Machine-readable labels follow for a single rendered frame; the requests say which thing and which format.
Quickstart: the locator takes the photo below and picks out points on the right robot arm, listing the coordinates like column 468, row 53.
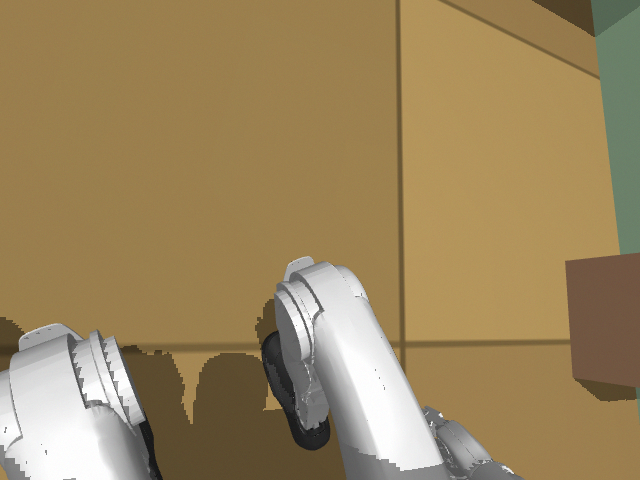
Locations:
column 494, row 471

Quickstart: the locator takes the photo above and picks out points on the right robot foot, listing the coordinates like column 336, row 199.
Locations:
column 282, row 389

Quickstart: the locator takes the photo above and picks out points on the right robot hand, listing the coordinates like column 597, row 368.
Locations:
column 461, row 451

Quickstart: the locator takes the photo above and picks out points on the left robot foot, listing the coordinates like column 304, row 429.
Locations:
column 149, row 441

